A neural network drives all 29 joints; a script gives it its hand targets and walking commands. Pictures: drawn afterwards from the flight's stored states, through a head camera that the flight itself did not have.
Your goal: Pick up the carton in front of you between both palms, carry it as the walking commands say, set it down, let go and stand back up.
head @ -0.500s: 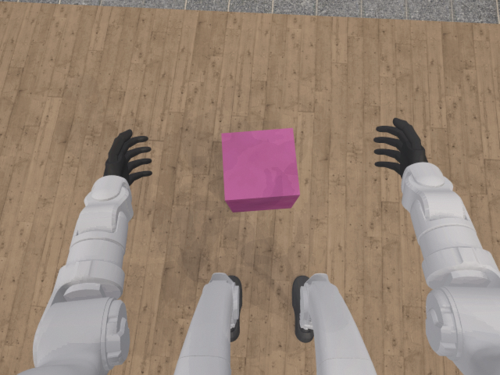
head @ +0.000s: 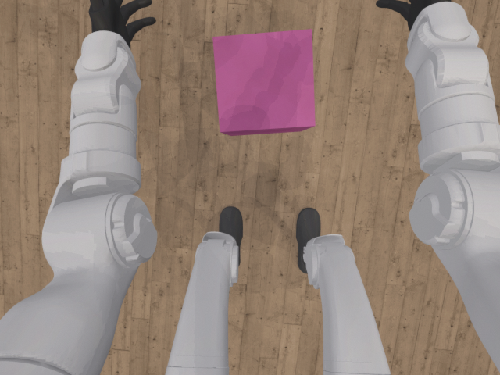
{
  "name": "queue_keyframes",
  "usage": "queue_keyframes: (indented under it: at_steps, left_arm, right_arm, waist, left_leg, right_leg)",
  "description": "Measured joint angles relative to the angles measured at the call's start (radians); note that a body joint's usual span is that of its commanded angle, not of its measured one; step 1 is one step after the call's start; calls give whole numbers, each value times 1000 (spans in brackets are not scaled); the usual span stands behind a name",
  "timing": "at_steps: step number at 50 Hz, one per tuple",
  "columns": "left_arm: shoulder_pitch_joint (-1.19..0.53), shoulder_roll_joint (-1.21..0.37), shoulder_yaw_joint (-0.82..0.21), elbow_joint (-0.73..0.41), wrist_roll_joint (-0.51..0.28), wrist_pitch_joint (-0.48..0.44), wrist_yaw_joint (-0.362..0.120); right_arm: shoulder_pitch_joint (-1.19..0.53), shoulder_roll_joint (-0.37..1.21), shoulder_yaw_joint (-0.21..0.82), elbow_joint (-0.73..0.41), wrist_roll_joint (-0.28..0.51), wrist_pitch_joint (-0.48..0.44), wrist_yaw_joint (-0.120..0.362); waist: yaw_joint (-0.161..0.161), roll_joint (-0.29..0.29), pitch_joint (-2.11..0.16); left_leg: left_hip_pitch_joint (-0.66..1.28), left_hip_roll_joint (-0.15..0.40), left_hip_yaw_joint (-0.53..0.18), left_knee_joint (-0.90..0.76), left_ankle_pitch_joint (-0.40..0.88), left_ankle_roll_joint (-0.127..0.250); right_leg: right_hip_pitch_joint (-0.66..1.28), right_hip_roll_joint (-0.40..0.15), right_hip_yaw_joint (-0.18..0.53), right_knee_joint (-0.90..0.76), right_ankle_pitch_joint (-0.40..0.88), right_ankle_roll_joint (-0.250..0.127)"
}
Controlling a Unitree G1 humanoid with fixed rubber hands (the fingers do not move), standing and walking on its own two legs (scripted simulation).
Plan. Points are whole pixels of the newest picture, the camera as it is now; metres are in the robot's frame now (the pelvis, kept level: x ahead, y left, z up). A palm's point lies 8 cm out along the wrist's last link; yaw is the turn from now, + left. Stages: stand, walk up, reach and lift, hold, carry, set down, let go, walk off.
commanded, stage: reach and lift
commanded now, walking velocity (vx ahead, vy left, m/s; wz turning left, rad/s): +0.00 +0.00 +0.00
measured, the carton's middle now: (264, 92) +0.53 +0.02 -0.53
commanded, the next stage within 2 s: none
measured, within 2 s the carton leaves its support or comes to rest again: leaves its support in 1.70 s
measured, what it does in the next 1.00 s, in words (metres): lowers itself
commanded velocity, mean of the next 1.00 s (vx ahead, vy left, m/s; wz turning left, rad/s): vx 0.00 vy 0.00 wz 0.00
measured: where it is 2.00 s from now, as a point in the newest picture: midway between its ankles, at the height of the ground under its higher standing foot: (269, 251)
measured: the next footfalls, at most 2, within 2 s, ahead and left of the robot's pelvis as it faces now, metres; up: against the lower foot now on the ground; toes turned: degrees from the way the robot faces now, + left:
none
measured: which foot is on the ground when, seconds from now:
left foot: down 0.00-1.00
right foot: down 0.00-1.00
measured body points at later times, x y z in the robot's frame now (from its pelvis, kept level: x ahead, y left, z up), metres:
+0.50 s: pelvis -0.04 +0.00 -0.21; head +0.34 +0.00 +0.04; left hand +0.52 +0.22 -0.37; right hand +0.55 -0.17 -0.37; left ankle +0.06 +0.12 -0.62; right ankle +0.06 -0.13 -0.62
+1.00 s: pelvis -0.04 +0.00 -0.29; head +0.35 +0.01 -0.07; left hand +0.54 +0.21 -0.47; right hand +0.56 -0.15 -0.47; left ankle +0.06 +0.12 -0.62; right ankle +0.06 -0.13 -0.62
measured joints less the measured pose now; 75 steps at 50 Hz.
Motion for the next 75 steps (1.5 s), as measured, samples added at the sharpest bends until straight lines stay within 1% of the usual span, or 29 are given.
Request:
queue_keyframes:
  at_steps: [5,8,11,15,21,26,29,33,37,42,48,52,59,64,65,66,69,71,75]
  left_arm:
    - [49,-32,43,23,35,-55,-7]
    - [62,-40,56,47,45,-74,-3]
    - [59,-32,44,59,26,-84,8]
    - [32,4,-23,59,-48,-84,33]
    - [-48,77,-153,59,-182,-56,73]
    - [-148,121,-214,107,-246,-20,91]
    - [-217,137,-233,172,-260,-14,90]
    - [-294,147,-244,255,-259,-25,80]
    - [-342,151,-250,303,-252,-46,72]
    - [-356,163,-273,300,-275,-69,79]
    - [-351,172,-310,287,-304,-84,81]
    - [-340,164,-324,295,-308,-85,81]
    - [-327,137,-297,314,-271,-87,71]
    - [-355,118,-304,301,-269,-78,65]
    - [-365,108,-300,299,-263,-75,66]
    - [-373,104,-288,297,-253,-72,81]
    - [-390,102,-257,291,-218,-56,83]
    - [-391,98,-222,275,-184,-35,70]
    - [-345,93,-162,192,-135,14,15]
  right_arm:
    - [60,43,-38,-2,-35,-50,-6]
    - [79,56,-39,7,-41,-66,-15]
    - [76,52,-18,12,-26,-75,-31]
    - [46,19,54,14,44,-77,-61]
    - [-28,-61,184,14,187,-55,-101]
    - [-129,-110,254,59,266,-21,-116]
    - [-200,-124,272,123,285,-15,-111]
    - [-277,-132,277,207,283,-25,-96]
    - [-324,-139,279,256,280,-46,-84]
    - [-338,-146,309,247,307,-70,-90]
    - [-304,-139,344,203,342,-81,-105]
    - [-289,-123,335,206,333,-84,-107]
    - [-283,-95,287,236,288,-88,-97]
    - [-315,-75,299,233,288,-81,-92]
    - [-324,-67,295,232,281,-80,-98]
    - [-332,-64,286,232,273,-78,-108]
    - [-353,-61,258,236,238,-67,-111]
    - [-355,-57,220,225,203,-50,-97]
    - [-316,-39,152,149,154,-6,-56]
  waist:
    - [-3,3,-81]
    - [-4,1,-117]
    - [-4,-2,-122]
    - [-6,0,-75]
    - [-6,6,45]
    - [-4,8,151]
    - [-4,7,211]
    - [-4,7,288]
    - [-6,8,363]
    - [-9,17,460]
    - [-8,13,465]
    - [-6,11,429]
    - [-7,6,395]
    - [-8,9,430]
    - [-8,9,440]
    - [-8,10,452]
    - [-8,8,480]
    - [-8,6,486]
    - [-9,1,479]
  left_leg:
    - [-113,-6,-8,75,-20,-8]
    - [-204,-9,-10,174,-65,-12]
    - [-302,-12,-11,297,-115,-14]
    - [-421,-18,-13,473,-173,-17]
    - [-557,-23,-16,724,-229,-16]
    - [-620,-24,-17,877,-237,-21]
    - [-641,-25,-17,939,-234,-23]
    - [-656,-27,-20,1001,-234,-25]
    - [-666,-31,-21,1052,-242,-25]
    - [-642,-28,-16,1117,-274,-20]
    - [-638,-26,-19,1165,-311,-18]
    - [-649,-28,-19,1173,-317,-19]
    - [-661,-32,-22,1151,-299,-22]
    - [-647,-31,-22,1136,-284,-21]
    - [-643,-31,-22,1134,-282,-22]
    - [-637,-31,-22,1134,-280,-22]
    - [-620,-30,-23,1136,-279,-22]
    - [-620,-30,-22,1143,-280,-22]
    - [-630,-25,-21,1168,-291,-19]
  right_leg:
    - [-111,9,17,76,-26,11]
    - [-199,16,28,173,-77,17]
    - [-297,19,33,297,-132,20]
    - [-419,22,36,479,-189,20]
    - [-558,28,35,734,-238,22]
    - [-623,35,36,887,-244,25]
    - [-644,38,36,949,-241,27]
    - [-659,39,34,1011,-242,27]
    - [-667,39,33,1062,-251,29]
    - [-642,42,38,1124,-281,35]
    - [-637,46,36,1169,-316,39]
    - [-645,44,36,1176,-324,39]
    - [-656,40,33,1155,-309,36]
    - [-643,41,33,1140,-292,36]
    - [-638,41,33,1138,-290,36]
    - [-633,41,32,1138,-289,36]
    - [-618,43,32,1140,-286,34]
    - [-618,44,32,1147,-287,33]
    - [-633,51,34,1172,-292,31]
